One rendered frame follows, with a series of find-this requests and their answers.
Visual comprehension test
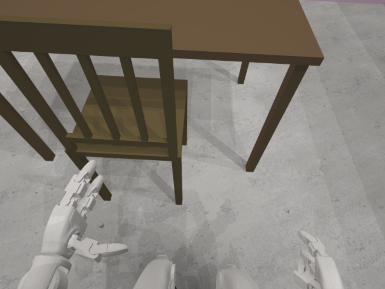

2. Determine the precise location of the table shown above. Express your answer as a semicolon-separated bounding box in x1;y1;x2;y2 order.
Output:
0;0;324;172

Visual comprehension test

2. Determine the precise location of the chair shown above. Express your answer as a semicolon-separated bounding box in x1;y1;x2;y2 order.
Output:
0;15;188;205

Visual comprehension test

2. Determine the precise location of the right robot shin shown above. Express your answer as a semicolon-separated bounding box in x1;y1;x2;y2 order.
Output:
224;264;237;270

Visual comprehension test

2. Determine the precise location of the left robot forearm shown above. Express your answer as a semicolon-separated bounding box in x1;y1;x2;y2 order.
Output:
17;253;72;289

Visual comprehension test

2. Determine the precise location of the robot left thigh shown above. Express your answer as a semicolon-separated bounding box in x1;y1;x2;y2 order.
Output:
133;259;176;289

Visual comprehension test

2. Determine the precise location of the robot right hand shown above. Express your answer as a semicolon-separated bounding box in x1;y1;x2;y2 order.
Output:
294;230;344;289

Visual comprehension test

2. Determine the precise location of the robot left hand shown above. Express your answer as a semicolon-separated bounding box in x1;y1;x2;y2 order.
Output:
41;160;129;263

